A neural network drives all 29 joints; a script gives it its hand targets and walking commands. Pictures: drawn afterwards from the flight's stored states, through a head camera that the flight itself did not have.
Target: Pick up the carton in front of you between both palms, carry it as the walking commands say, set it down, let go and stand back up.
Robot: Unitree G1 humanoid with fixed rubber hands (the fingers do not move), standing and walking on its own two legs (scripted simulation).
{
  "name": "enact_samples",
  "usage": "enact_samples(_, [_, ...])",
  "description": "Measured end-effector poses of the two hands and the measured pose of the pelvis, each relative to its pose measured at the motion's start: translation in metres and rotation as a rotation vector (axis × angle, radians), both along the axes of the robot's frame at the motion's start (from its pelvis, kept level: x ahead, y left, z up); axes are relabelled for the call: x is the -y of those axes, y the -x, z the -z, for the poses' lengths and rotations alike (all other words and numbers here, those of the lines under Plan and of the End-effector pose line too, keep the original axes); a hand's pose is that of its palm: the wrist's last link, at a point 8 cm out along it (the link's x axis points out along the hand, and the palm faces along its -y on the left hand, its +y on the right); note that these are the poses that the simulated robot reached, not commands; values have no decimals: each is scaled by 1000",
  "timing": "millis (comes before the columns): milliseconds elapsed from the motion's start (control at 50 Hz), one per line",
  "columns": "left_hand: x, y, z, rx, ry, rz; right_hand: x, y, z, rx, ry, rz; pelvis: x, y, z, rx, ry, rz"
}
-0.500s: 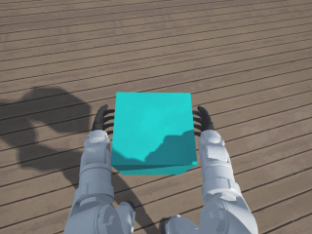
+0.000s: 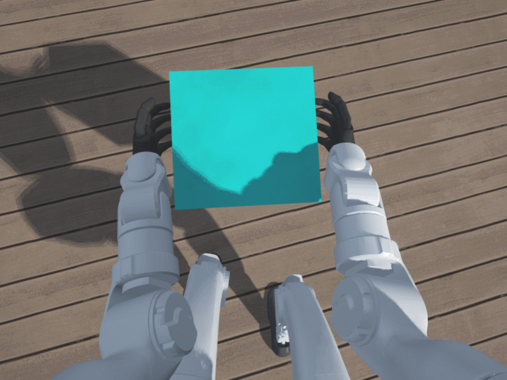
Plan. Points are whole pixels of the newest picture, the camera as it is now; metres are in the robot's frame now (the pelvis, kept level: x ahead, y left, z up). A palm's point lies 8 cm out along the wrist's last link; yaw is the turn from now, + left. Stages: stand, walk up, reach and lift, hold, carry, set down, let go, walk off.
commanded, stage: set down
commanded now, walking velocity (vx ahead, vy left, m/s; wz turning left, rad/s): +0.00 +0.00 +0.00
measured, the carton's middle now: (244, 151) +0.46 +0.07 -0.16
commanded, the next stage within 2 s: none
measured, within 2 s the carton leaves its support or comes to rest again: rests again in 1.54 s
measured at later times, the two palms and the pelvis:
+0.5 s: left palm (164, 167) +0.42 +0.22 -0.23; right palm (306, 146) +0.50 -0.06 -0.23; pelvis -0.03 +0.00 -0.13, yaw -2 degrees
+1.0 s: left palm (171, 175) +0.44 +0.24 -0.37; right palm (285, 150) +0.54 -0.04 -0.38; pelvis -0.04 -0.01 -0.21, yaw -2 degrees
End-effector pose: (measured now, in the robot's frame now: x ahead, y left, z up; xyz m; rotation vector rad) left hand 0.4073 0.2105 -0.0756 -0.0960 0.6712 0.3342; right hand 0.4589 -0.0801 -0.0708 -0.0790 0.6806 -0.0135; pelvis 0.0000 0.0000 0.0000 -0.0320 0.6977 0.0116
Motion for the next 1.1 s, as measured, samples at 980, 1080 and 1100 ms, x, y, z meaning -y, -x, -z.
enact_samples(980, [-27, -28, 297, -112, -49, -111, -39, -81, 306, -85, 54, -238, 9, 40, 211, -104, -46, 72])
enact_samples(1080, [-32, -34, 301, -119, -59, -112, -42, -85, 322, -89, 53, -259, 9, 35, 218, -102, -64, 79])
enact_samples(1100, [-32, -35, 301, -115, -59, -113, -42, -86, 323, -86, 52, -261, 9, 35, 219, -104, -67, 79])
